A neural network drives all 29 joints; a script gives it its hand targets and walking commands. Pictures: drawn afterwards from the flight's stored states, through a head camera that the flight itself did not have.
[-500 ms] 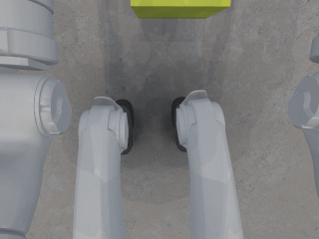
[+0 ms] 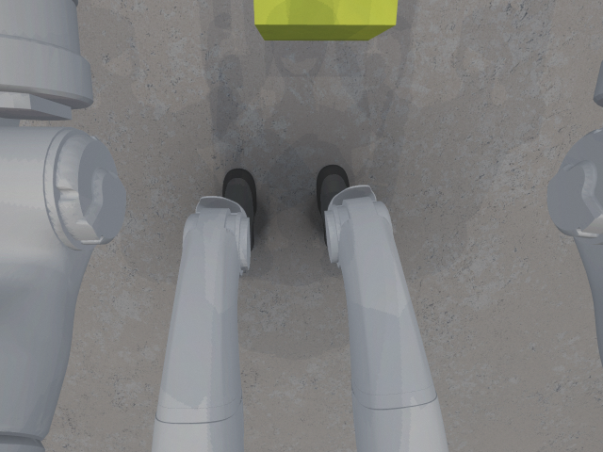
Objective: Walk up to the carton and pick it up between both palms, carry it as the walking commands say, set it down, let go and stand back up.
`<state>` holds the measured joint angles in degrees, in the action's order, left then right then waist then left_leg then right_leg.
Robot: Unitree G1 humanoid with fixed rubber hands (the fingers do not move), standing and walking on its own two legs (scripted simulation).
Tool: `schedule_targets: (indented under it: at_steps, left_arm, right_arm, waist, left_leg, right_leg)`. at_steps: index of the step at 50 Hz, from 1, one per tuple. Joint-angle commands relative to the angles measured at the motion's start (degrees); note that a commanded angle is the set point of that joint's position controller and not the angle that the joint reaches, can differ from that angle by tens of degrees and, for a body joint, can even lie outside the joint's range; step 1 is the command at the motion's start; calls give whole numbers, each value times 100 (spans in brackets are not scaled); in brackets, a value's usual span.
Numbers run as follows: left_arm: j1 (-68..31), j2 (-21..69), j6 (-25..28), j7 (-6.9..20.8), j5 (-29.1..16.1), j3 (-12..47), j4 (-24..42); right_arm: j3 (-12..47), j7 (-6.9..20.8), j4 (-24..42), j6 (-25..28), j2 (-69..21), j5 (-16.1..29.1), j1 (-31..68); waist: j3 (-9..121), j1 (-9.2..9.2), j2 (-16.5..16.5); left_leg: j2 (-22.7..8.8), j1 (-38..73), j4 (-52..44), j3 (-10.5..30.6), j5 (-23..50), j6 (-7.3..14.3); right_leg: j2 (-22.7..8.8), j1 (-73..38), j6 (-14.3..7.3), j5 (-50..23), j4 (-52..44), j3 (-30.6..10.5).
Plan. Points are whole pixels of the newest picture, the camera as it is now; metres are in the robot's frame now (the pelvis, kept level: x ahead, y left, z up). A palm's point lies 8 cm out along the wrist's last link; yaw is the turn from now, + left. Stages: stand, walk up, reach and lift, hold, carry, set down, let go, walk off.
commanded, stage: set down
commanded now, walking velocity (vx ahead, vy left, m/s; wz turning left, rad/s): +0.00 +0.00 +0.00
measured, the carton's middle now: out of the picture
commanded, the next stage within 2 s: let go in 0.22 s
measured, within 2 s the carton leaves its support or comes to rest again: neither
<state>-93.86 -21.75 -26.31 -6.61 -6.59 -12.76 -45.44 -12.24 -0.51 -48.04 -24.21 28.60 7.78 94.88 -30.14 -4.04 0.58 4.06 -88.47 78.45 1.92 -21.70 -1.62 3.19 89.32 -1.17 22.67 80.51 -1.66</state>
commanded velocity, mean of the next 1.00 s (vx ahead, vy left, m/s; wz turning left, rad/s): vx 0.00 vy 0.00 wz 0.00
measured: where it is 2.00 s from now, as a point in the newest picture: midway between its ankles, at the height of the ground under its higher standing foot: (288, 226)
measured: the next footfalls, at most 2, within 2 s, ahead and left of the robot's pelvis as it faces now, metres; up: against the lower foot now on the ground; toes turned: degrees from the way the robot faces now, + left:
none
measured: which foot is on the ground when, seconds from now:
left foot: down 0.00-1.00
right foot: down 0.00-1.00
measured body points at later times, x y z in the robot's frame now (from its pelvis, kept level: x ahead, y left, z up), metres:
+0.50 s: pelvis +0.03 +0.01 +0.09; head +0.39 -0.02 +0.34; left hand +0.59 +0.15 -0.07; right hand +0.58 -0.23 -0.06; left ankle +0.12 +0.12 -0.56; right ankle +0.11 -0.10 -0.56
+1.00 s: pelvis +0.06 +0.03 +0.14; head +0.23 +0.03 +0.56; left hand +0.38 +0.22 +0.04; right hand +0.35 -0.21 +0.06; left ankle +0.12 +0.12 -0.56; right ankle +0.11 -0.10 -0.56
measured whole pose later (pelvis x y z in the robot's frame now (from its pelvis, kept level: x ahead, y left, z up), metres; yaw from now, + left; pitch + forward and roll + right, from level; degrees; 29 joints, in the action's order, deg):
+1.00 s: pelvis +0.06 +0.03 +0.14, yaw -3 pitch +14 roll -1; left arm -13.6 -9.3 -8.9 -2.3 1.6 -5.7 -27.5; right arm -6.9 3.8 -28.6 -7.5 12.8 -0.6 14.9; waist -8.3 -1.4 0.1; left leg 3.0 -41.9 42.4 1.4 -14.4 1.8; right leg 2.5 41.3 1.3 13.7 41.0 -4.5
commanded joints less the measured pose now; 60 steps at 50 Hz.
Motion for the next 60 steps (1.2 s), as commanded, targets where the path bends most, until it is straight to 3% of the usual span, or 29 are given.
schedule_targets:
  at_steps: [1, 2, 6, 9, 11, 13, 14, 15, 18, 20, 22, 23, 24, 25, 26, 28, 29, 30, 33, 37, 40, 41, 44, 47, 49, 52, 53, 56, 60]
  left_arm:
    - [-2222, -996, 344, -12, 231, -237, 1229]
    - [-2462, -1033, 361, -23, 90, -142, 1556]
    - [-2130, -853, 399, -14, 124, -64, 1123]
    - [-1769, -707, 534, 38, 200, -173, 1013]
    - [-1577, -413, 651, 118, 495, -215, 493]
    - [-1217, -266, 819, 154, 636, -318, 448]
    - [-957, -345, 891, 129, 755, -343, 529]
    - [-803, -225, 915, 132, 674, -237, 119]
    - [-1057, -73, 1045, -96, 797, -300, 930]
    - [-780, -394, 972, -184, 946, -494, 929]
    - [-30, -256, 926, -340, 872, -453, 1020]
    - [270, -399, 914, -338, 801, -470, 1396]
    - [-20, -323, 903, -327, 686, -224, 1988]
    - [343, -319, 872, -319, 705, -154, 2493]
    - [467, -9, 781, -369, 492, 248, 2506]
    - [1241, -41, 824, -341, 707, 181, 2653]
    - [1341, 247, 758, -306, 522, 394, 2722]
    - [2539, 53, 805, -323, 792, 220, 2907]
    - [3656, 186, 985, -188, 678, 153, 3140]
    - [4462, 346, 1110, -71, 540, 541, 3760]
    - [5261, 523, 1306, 44, 685, 400, 2848]
    - [5901, 695, 1377, 125, 626, 413, 3181]
    - [6478, 650, 1696, 182, 702, 573, 3091]
    - [7535, 677, 1983, 385, 919, 504, 2759]
    - [7835, 685, 2120, 462, 862, 522, 2849]
    - [7733, 743, 2106, 599, 887, 645, 2601]
    - [8078, 708, 2064, 589, 837, 606, 2304]
    - [8599, 778, 2108, 646, 831, 682, 2283]
    - [9119, 796, 2324, 809, 731, 752, 2571]
  right_arm:
    - [-50, 44, 1095, 269, 952, 54, 2202]
    - [-241, -3, 1988, 401, 1278, 105, 2735]
    - [-46, -4, 807, 320, 1033, -66, 1956]
    - [-143, 18, 1105, 491, 849, -165, 1861]
    - [47, 113, 20, 604, 218, -181, 1214]
    - [-346, 129, 260, 820, 421, -589, 1009]
    - [-550, 113, 570, 890, 551, -648, 1037]
    - [-447, 139, 453, 985, 518, -735, 1039]
    - [-510, 186, 758, 1097, 739, -957, 1111]
    - [-213, 116, 1108, 1024, 447, -723, 1144]
    - [-279, 112, 1333, 1040, 562, -1005, 557]
    - [-283, 52, 1614, 988, 504, -912, 266]
    - [-464, -4, 1531, 917, 663, -921, -135]
    - [-334, -21, 1963, 883, 594, -732, -355]
    - [-371, -7, 1975, 840, 598, -865, -604]
    - [-73, -34, 2076, 807, 338, -719, -1238]
    - [-35, 16, 2152, 767, 281, -731, -1610]
    - [116, 20, 2704, 814, 89, -700, -2433]
    - [150, 45, 2998, 969, -163, -539, -3615]
    - [62, 154, 3760, 1118, 101, -539, -4353]
    - [37, 260, 2774, 1290, -327, -519, -5326]
    - [282, 277, 3325, 1354, -423, -478, -5816]
    - [167, 359, 3305, 1695, -485, -493, -6344]
    - [221, 382, 2860, 1931, -622, -898, -7509]
    - [242, 424, 2956, 2029, -584, -992, -7788]
    - [385, 521, 2542, 1972, -905, -891, -8011]
    - [391, 509, 2609, 1967, -868, -936, -8184]
    - [458, 550, 2351, 1964, -885, -880, -8707]
    - [601, 490, 3298, 2109, -988, -1020, -8968]
  waist:
    - [11585, 129, -291]
    - [12161, -2, -213]
    - [11358, -10, 52]
    - [11547, 27, -352]
    - [9901, 216, -116]
    - [10234, -79, -117]
    - [10624, 163, 114]
    - [10199, -9, -154]
    - [10985, -2, -96]
    - [11446, 446, -336]
    - [12458, 164, -696]
    - [12496, 286, -822]
    - [12516, -87, -383]
    - [12968, 191, 17]
    - [12874, -273, 15]
    - [11972, 29, 92]
    - [12225, -183, 209]
    - [12475, 155, -145]
    - [11367, -20, -669]
    - [11491, -146, 353]
    - [9280, 0, -149]
    - [9462, 53, -230]
    - [8762, 150, 120]
    - [7745, 132, -201]
    - [6656, 174, -293]
    - [4986, 310, 380]
    - [4730, 280, 132]
    - [3895, 402, 569]
    - [3598, 494, 187]
  left_leg:
    - [311, 3573, -857, -402, 1616, 173]
    - [307, 4229, -856, -377, 2097, 164]
    - [238, 4350, -1397, -419, 1843, 66]
    - [247, 4390, -1673, -307, 2099, 111]
    - [166, 4027, -1953, -374, 1877, 61]
    - [154, 4577, -2034, -194, 2296, 50]
    - [178, 4652, -2094, -236, 2411, 31]
    - [176, 4530, -2156, -202, 2330, 68]
    - [204, 4836, -2238, -239, 2570, -29]
    - [235, 5002, -2326, -323, 2683, 124]
    - [259, 5079, -2219, -311, 2782, 171]
    - [283, 5171, -2319, -331, 2845, 213]
    - [278, 5465, -2358, -272, 2910, 131]
    - [301, 5814, -2314, -344, 3256, 92]
    - [189, 6370, -2282, -151, 3571, 78]
    - [144, 6389, -2447, -136, 3738, 96]
    - [128, 6660, -2449, -131, 3630, 59]
    - [145, 6943, -2469, -114, 3963, 112]
    - [202, 6062, -2879, -165, 3637, 204]
    - [-49, 7745, -2972, -9, 3909, 38]
    - [-111, 7173, -3307, -38, 3282, 84]
    - [-116, 7405, -3381, -21, 3189, 122]
    - [-196, 7840, -3490, -9, 3451, 34]
    - [-262, 7898, -3712, 11, 3372, 68]
    - [-336, 7492, -4050, 40, 2144, 49]
    - [-535, 7338, -4664, 60, 158, -10]
    - [-644, 7414, -4949, 119, -496, 80]
    - [-686, 7193, -5559, 166, -770, 4]
    - [-687, 7104, -5887, 141, -682, 209]
  right_leg:
    - [46, -5532, 244, -3205, -1110, 20]
    - [68, -5613, 219, -3557, -1161, 115]
    - [-30, -5591, 252, -3141, -1781, -31]
    - [5, -6184, 238, -3779, -1936, 31]
    - [-102, -5566, 254, -3393, -2227, -22]
    - [-40, -5652, 232, -3766, -2389, 15]
    - [-57, -6048, 200, -4161, -2366, -24]
    - [-38, -5887, 233, -4082, -2372, 8]
    - [25, -6376, 176, -4216, -2353, 80]
    - [-30, -6882, 305, -4421, -2388, -67]
    - [-49, -7769, 330, -5024, -2159, -12]
    - [-33, -7969, 330, -5030, -2152, -80]
    - [-2, -7682, 275, -4937, -2227, 51]
    - [-23, -8015, 253, -5262, -2194, -7]
    - [41, -7471, 202, -5109, -2241, 159]
    - [-61, -7274, 160, -5022, -2540, -49]
    - [-60, -7375, 158, -4885, -2616, 36]
    - [-44, -7730, 235, -5149, -2610, 13]
    - [-131, -8413, 251, -5835, -2855, -224]
    - [-67, -7729, 130, -4739, -3286, -30]
    - [-96, -7045, 222, -4044, -3661, -43]
    - [-59, -7432, 194, -3810, -3747, -15]
    - [-4, -6899, 179, -3442, -3919, 110]
    - [24, -6445, 247, -3046, -4162, 105]
    - [10, -6323, 163, -2039, -4260, 120]
    - [-106, -5873, 116, -217, -4712, 262]
    - [-58, -6175, 180, 135, -4738, 337]
    - [1, -6799, 158, 115, -4961, 402]
    - [16, -7841, 251, -301, -5189, 388]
